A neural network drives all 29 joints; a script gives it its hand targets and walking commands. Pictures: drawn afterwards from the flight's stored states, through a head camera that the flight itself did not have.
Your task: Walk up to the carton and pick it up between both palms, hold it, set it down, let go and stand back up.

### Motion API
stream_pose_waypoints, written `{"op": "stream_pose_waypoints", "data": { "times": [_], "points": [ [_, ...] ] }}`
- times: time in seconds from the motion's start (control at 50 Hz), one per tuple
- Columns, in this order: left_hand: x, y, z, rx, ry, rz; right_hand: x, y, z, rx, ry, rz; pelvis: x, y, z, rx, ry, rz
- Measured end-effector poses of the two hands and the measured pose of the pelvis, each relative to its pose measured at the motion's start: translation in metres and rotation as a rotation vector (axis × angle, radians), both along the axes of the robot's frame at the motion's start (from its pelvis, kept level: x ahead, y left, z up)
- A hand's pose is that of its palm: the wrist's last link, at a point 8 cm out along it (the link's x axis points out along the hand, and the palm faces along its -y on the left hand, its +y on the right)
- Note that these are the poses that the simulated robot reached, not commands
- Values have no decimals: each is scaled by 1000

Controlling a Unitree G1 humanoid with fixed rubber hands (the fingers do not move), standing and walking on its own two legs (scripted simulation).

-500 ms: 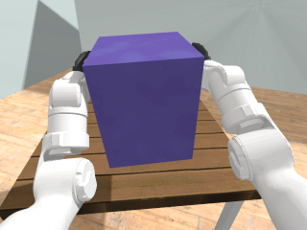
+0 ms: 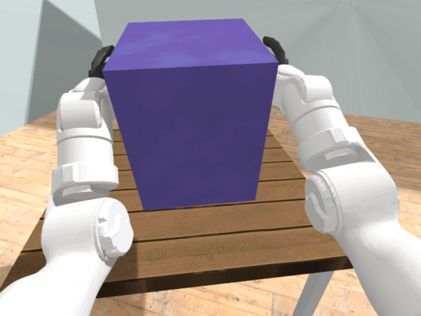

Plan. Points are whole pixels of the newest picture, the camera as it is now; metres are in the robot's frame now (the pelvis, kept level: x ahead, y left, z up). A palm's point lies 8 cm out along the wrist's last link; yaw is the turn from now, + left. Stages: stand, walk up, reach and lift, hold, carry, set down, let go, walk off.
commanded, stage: set down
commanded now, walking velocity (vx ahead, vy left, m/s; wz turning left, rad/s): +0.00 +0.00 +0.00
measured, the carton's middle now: (193, 113) +0.37 +0.00 +0.30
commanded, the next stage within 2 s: none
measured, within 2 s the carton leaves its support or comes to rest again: neither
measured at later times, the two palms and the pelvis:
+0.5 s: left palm (101, 132) +0.40 +0.16 +0.25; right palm (252, 125) +0.40 -0.13 +0.26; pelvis +0.00 -0.01 +0.00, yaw +2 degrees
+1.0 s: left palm (108, 143) +0.40 +0.16 +0.23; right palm (254, 135) +0.40 -0.13 +0.23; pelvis +0.00 +0.00 +0.00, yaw +0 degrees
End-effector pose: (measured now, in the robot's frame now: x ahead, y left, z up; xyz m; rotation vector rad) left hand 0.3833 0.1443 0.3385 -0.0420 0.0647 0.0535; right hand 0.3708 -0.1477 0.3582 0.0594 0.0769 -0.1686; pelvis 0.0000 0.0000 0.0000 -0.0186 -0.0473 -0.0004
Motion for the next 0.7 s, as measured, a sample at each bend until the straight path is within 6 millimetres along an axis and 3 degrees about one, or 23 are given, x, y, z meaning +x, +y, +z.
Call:
{"op": "stream_pose_waypoints", "data": {
  "times": [0.1,0.28,0.38,0.7],
  "points": [
    [8,3,-4,33,-30,-6,8,2,-8,-18,-28,6,3,1,1,6,-19,1],
    [14,16,-58,67,7,39,26,16,-71,-65,5,50,4,-4,1,5,-57,15],
    [14,22,-79,67,18,65,31,22,-95,-73,12,68,2,-8,0,3,-55,34],
    [19,7,-83,70,14,25,24,7,-100,-46,5,22,2,-4,0,6,-61,16]
  ]
}}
